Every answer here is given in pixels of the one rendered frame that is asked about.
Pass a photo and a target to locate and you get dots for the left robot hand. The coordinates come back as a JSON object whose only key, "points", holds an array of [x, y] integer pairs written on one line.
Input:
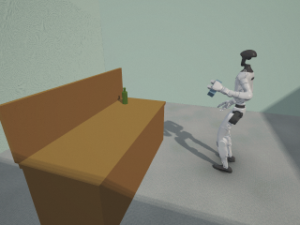
{"points": [[217, 86]]}

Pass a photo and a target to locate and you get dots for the robot right foot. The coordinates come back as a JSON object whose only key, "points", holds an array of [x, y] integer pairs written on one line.
{"points": [[231, 158]]}

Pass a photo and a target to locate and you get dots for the left robot forearm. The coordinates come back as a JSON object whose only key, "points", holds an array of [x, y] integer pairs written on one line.
{"points": [[233, 94]]}

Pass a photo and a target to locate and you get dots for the right robot hand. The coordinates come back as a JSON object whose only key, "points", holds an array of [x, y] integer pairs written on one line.
{"points": [[226, 106]]}

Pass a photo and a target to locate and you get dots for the sponge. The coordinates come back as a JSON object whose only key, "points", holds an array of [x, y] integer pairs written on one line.
{"points": [[211, 91]]}

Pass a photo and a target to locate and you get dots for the right robot forearm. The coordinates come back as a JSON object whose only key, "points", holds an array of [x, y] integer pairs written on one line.
{"points": [[233, 101]]}

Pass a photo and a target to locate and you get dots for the robot left upper arm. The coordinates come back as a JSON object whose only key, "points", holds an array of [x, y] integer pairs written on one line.
{"points": [[243, 79]]}

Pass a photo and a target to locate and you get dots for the robot left foot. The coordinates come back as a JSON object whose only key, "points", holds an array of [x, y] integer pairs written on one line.
{"points": [[221, 168]]}

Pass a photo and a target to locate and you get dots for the table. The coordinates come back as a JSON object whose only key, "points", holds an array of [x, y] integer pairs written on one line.
{"points": [[82, 151]]}

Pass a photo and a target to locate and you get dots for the robot foot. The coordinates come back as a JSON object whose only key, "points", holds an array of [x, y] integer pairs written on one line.
{"points": [[221, 168], [231, 158]]}

